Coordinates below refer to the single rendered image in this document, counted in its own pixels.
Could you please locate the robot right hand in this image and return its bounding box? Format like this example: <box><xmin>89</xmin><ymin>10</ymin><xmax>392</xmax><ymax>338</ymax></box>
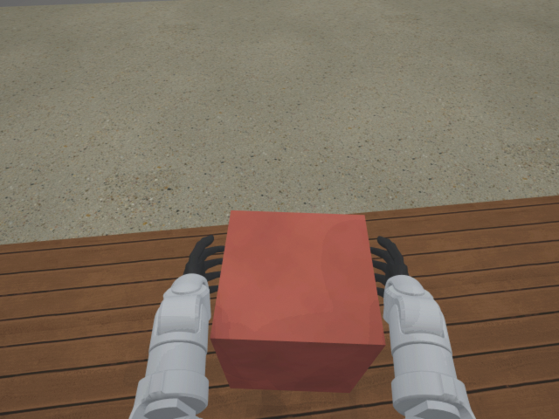
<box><xmin>370</xmin><ymin>236</ymin><xmax>409</xmax><ymax>297</ymax></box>

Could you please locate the carton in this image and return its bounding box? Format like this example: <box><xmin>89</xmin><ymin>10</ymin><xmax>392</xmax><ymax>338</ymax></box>
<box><xmin>210</xmin><ymin>210</ymin><xmax>386</xmax><ymax>393</ymax></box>

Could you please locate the right robot forearm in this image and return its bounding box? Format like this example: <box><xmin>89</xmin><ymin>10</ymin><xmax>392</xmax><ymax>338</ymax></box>
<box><xmin>383</xmin><ymin>275</ymin><xmax>476</xmax><ymax>419</ymax></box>

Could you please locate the robot left hand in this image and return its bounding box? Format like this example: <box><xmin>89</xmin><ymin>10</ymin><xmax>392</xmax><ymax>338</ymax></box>
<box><xmin>183</xmin><ymin>235</ymin><xmax>225</xmax><ymax>294</ymax></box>

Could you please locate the left robot forearm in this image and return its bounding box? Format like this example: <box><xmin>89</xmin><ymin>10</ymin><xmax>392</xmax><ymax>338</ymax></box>
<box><xmin>128</xmin><ymin>273</ymin><xmax>211</xmax><ymax>419</ymax></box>

